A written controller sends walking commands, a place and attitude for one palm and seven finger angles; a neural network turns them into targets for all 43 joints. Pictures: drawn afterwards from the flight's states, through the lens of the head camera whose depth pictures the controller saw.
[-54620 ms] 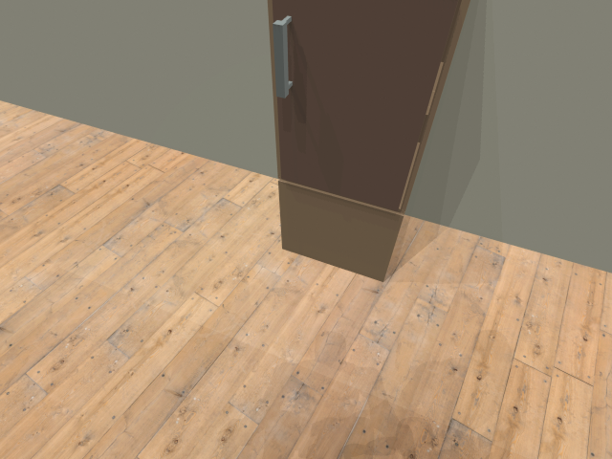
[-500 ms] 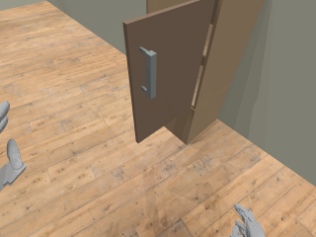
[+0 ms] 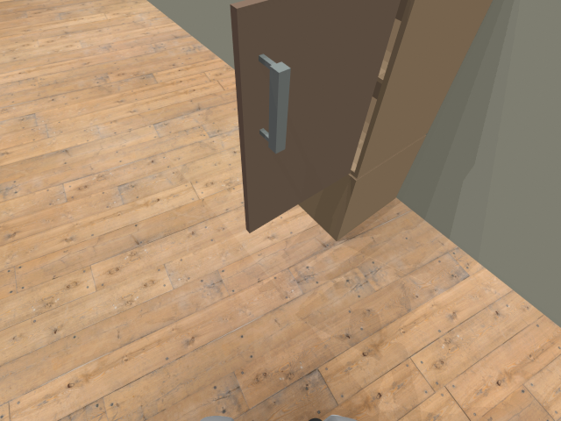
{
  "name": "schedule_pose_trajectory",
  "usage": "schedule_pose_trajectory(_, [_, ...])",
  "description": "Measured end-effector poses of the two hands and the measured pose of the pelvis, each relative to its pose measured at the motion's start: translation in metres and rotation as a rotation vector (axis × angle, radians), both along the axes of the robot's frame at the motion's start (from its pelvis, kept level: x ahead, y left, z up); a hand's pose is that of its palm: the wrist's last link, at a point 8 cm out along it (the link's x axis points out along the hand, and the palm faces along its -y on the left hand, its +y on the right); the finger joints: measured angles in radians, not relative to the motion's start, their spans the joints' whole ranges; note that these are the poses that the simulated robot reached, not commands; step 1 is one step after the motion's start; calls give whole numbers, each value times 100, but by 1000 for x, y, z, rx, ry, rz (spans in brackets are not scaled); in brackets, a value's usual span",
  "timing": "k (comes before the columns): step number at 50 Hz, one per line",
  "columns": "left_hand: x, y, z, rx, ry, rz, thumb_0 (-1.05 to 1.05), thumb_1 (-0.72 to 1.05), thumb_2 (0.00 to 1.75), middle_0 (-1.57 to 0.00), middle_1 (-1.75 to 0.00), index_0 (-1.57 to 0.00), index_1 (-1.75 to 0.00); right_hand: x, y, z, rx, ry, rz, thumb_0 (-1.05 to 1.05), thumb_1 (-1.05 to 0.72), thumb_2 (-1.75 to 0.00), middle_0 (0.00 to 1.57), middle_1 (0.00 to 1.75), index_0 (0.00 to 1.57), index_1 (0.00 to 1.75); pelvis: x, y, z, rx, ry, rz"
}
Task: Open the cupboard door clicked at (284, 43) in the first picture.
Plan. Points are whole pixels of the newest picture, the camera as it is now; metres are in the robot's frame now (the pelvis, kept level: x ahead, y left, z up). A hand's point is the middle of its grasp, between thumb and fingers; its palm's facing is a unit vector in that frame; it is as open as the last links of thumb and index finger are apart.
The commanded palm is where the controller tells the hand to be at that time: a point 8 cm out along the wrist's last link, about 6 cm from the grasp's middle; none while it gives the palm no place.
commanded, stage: let the arm hang, fingers relaxed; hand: left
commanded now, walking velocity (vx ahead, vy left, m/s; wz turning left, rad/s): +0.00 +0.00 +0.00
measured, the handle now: (271, 106) +0.62 +0.06 +0.09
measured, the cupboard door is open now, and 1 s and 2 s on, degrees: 89 89 89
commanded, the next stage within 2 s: look to check the result in 0.68 s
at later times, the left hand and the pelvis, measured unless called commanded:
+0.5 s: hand out of the picture +0.09 +0.25 -0.14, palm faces +0.02 -0.93 -0.36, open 7.4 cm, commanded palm none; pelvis +0.01 +0.00 +0.01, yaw +0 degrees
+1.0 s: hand out of the picture +0.13 +0.23 -0.14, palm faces -0.01 -0.94 -0.35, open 7.4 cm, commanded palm none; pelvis +0.05 -0.01 +0.02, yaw +0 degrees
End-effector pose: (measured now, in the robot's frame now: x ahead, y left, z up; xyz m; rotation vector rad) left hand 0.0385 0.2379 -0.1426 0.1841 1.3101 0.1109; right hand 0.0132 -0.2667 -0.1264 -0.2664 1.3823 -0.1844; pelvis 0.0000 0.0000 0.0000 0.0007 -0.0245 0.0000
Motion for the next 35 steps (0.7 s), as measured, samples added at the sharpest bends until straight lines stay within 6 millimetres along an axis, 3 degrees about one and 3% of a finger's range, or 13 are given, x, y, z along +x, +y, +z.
schedule_pose_trajectory(4, [-21, 17, 7, 48, 54, 37, 0, 93, 90, -21, -30, -21, -30, -16, 5, -3, 21, 49, -17, 1, -91, -90, 20, 30, 20, 30, 1, -1, 3, -3, -2, 5])
schedule_pose_trajectory(7, [-26, 32, 14, 91, 70, 52, 0, 92, 90, -20, -30, -21, -30, -17, 9, -7, 38, 47, -28, 1, -91, -90, 20, 30, 20, 30, 2, 0, 4, -3, -8, 5])
schedule_pose_trajectory(11, [-19, 50, 24, 141, 52, 59, 1, 91, 90, -20, -30, -21, -30, -12, 13, -10, 54, 25, -30, 1, -91, -90, 20, 30, 20, 30, 3, 2, 6, -2, -12, 3])
schedule_pose_trajectory(16, [6, 63, 35, 174, -11, 51, 0, 91, 90, -20, -30, -20, -30, 3, 14, -11, 62, -9, -17, 1, -91, -90, 20, 30, 20, 30, 4, 4, 8, 1, -14, 3])
schedule_pose_trajectory(25, [48, 59, 43, 166, -95, 14, 0, 90, 90, -20, -30, -20, -30, 37, 4, -5, 43, -72, 3, 1, -91, -90, 21, 30, 20, 30, 12, 5, 11, 12, -16, -2])
schedule_pose_trajectory(35, [70, 43, 41, 140, -93, -7, 0, 90, 90, -20, -30, -21, -30, 70, -14, 4, 12, -104, 18, 1, -91, -90, 20, 30, 20, 30, 27, -2, 15, 12, -12, -3])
